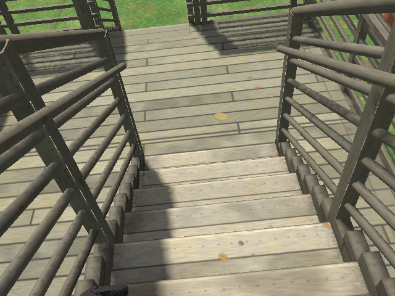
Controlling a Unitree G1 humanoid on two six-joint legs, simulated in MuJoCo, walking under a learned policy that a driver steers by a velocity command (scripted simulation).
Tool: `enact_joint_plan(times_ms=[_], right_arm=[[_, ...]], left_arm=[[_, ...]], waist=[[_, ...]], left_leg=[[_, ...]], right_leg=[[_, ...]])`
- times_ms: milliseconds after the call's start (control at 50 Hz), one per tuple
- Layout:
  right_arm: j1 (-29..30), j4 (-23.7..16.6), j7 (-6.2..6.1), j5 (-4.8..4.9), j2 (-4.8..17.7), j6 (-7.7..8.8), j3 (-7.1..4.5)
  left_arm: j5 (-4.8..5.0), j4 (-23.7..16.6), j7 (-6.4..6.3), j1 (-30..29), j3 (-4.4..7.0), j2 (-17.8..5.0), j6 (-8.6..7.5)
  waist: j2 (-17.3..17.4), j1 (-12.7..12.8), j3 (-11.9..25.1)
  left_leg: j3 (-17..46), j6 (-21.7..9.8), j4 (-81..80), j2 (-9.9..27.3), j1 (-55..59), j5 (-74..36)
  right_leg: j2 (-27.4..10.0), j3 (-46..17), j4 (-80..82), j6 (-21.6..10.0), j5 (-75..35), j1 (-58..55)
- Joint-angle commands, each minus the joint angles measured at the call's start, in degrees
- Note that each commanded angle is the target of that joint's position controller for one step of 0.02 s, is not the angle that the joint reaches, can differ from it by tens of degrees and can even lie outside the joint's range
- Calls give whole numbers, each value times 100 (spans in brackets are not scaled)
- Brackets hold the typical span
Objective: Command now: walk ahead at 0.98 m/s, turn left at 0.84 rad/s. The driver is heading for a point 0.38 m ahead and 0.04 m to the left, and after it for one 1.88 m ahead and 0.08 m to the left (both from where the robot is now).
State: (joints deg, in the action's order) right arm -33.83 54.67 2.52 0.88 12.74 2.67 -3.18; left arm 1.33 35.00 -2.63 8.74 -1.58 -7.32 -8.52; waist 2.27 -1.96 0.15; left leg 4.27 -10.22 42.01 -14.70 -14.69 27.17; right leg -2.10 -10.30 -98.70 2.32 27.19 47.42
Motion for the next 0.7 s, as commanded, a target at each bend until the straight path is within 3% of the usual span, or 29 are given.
enact_joint_plan(times_ms=[20,40,60,80,120,140,160,180,200,220,240,260,280,300,320,360,400,440,460,520,540,560,580,600,620,640,660,680,700], right_arm=[[1585,-1151,-477,217,694,217,-152],[1353,-1036,-537,12,695,198,-130],[1084,-875,-608,166,279,204,-81],[1085,-777,-793,379,235,164,-26],[471,-536,-753,298,576,44,-156],[726,-470,-753,79,553,-71,-137],[1551,-534,-696,-157,684,-55,-157],[2472,-818,-551,-120,620,17,-111],[2256,-893,-428,-6,100,122,-28],[131,-978,-420,192,-652,235,136],[-96,-1076,-440,329,-551,253,214],[492,-1151,-442,360,-270,173,150],[882,-1327,-468,202,-201,102,87],[1266,-1623,-423,284,-238,-36,151],[1870,-1594,-413,325,-127,-187,135],[1777,-1866,-388,243,-123,-209,233],[2204,-1871,-344,-114,-8,-16,170],[2763,-2046,-190,-168,320,117,195],[3211,-2094,-88,-390,490,212,226],[4178,-2464,140,-145,20,295,381],[3871,-2348,235,-180,254,348,204],[3315,-2258,283,-197,392,355,106],[2406,-1959,268,-188,596,365,-20],[678,-1388,250,-233,531,386,-82],[-745,-674,228,-127,793,360,-135],[-381,-735,253,-157,963,347,-57],[174,-746,195,-13,938,259,-169],[551,-780,76,3,785,250,-186],[969,-870,-15,22,718,227,-160]], left_arm=[[-366,-646,-45,-155,356,-1029,-86],[-313,-254,61,884,387,-892,-107],[-251,-103,130,1215,482,-963,-196],[-224,-280,131,644,403,-967,-128],[-45,-794,52,-324,428,-675,21],[34,-871,59,-8,532,-755,77],[-1,-378,164,1835,859,-1502,4],[0,214,144,3935,1065,-2018,-34],[-33,796,180,5003,983,-1837,5],[-410,845,369,3924,649,-1480,-46],[-449,750,390,3255,574,-1316,72],[-295,809,428,3006,513,-901,223],[-132,893,443,2469,545,-902,273],[-83,1105,404,2121,611,-1178,158],[-19,1275,313,1856,447,-524,-5],[-82,1514,175,1484,433,-983,-1],[-305,1607,96,1556,626,-1673,225],[-32,1669,8,1992,579,-1308,289],[124,1612,-35,2123,525,-1231,258],[43,2001,-5,2816,390,-908,491],[10,2127,-85,2808,365,-835,588],[-63,2167,-114,2851,286,-574,647],[-48,2130,-86,2552,324,-752,618],[36,2130,52,2123,385,-809,558],[39,2178,33,1868,448,-597,433],[357,2075,62,3651,350,-423,414],[287,1771,76,3309,381,-702,433],[188,1405,56,2446,427,-813,521],[135,1217,-97,1871,590,-1052,602]], waist=[[-1147,746,-660],[-407,904,126],[-137,811,297],[-587,567,-191],[-243,-56,-295],[250,283,-185],[954,1382,642],[997,2528,1101],[-806,2763,922],[-3506,1003,1076],[-3813,571,1018],[-1719,548,548],[29,214,-156],[-181,-12,-523],[449,-37,-1201],[720,-455,-1572],[205,-271,-855],[276,-126,-897],[356,184,-822],[-335,967,-587],[-815,880,-471],[-825,528,-155],[-1088,-57,175],[-702,-983,592],[43,-1591,662],[746,-459,2058],[648,-351,2179],[366,-311,1266],[-724,-140,439]], left_leg=[[2137,-718,-1362,912,-3473,-2998],[1981,-674,-1087,898,-3720,-4164],[1941,-426,-14,498,-2987,-2886],[1251,-131,411,135,-2995,-1119],[1879,-106,534,287,-1841,-818],[2119,-75,1071,273,-1248,-1111],[2129,84,2526,165,-1383,-2931],[1538,479,4707,168,-1804,-3949],[1108,706,7563,-282,-2691,469],[1736,509,9104,-5,-4549,2623],[1412,535,8917,710,-5296,2305],[642,619,8671,973,-5376,1460],[241,643,7991,1374,-5297,486],[494,591,7930,1788,-5300,116],[1085,505,7013,1989,-5437,-268],[1209,544,4554,1950,-3894,-1522],[665,791,3525,1833,-2830,-3038],[659,496,1885,2002,-4154,-4557],[192,456,607,2028,-3541,-5688],[-640,571,-927,1352,-1113,-6068],[-392,521,-716,1379,-972,-6079],[-572,563,-475,1205,-311,-6022],[-535,628,-674,1204,594,-5765],[-460,560,-1386,1464,2314,-6458],[666,32,-1511,2764,3743,-8492],[2192,-656,274,4319,5271,-9551],[2599,-844,-235,4303,4547,-7162],[2517,-815,-574,4070,3447,-6205],[2057,-639,-844,3848,2001,-5419]], right_leg=[[-56,704,4221,171,-3184,-2444],[339,1089,3481,67,-4464,-3967],[188,409,4295,-68,-5770,-3677],[351,627,6278,110,-6658,-3747],[676,462,7101,220,-5672,-3771],[545,204,7329,172,-5093,-4016],[495,370,5890,65,-5730,-5663],[-27,313,6485,148,-6164,-7141],[-887,-308,7031,-424,-5401,-7643],[-1647,-1479,5138,-938,-8967,-8342],[-1976,-1932,5521,-1083,-8868,-8016],[-1923,-1650,6216,-1257,-7583,-6981],[-1766,-1559,6469,-1308,-6133,-5532],[-2352,-2880,6987,-1771,-3560,-4253],[-2095,-2578,6992,-1461,-2380,-3300],[-1130,-1469,7422,-1094,-2162,-1071],[-864,-1193,7465,-1412,-2344,-1135],[-412,-1026,6534,-1327,-1714,-2714],[-140,-669,6306,-1291,-1443,-2679],[299,-222,6004,-1223,-1761,-2006],[282,-233,5283,-1206,-2230,-2438],[363,-161,4479,-1149,-2738,-2476],[474,-325,3107,-1086,-3527,-2538],[727,-236,1330,-713,-4233,-1849],[1469,-75,-1489,-256,883,-729],[1032,-987,-1910,83,1436,379],[513,-1020,-412,103,772,428],[279,-598,-286,148,600,885],[205,-216,-88,97,-117,873]])
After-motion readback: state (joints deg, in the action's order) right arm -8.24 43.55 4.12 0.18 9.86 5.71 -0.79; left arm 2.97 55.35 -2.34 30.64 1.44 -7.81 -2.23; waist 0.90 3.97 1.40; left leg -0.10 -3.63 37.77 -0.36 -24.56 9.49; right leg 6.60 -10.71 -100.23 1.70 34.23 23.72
